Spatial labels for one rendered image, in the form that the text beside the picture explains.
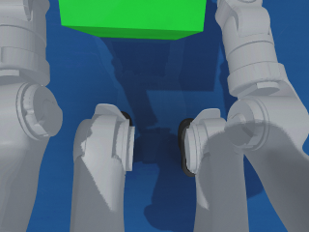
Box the robot left forearm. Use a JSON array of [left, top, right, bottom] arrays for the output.
[[0, 0, 50, 86]]

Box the right robot foot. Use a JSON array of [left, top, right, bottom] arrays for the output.
[[178, 118, 196, 177]]

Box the left robot foot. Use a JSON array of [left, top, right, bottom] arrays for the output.
[[121, 111, 132, 127]]

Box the robot right forearm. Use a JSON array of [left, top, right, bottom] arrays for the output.
[[214, 0, 303, 104]]

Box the carton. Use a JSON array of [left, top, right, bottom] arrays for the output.
[[58, 0, 207, 41]]

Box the robot right upper arm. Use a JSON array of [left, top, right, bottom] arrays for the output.
[[224, 96, 309, 232]]

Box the robot foot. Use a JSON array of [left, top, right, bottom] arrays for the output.
[[178, 118, 196, 177], [121, 111, 132, 127]]

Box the robot left upper arm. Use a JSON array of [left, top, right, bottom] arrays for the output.
[[0, 81, 63, 232]]

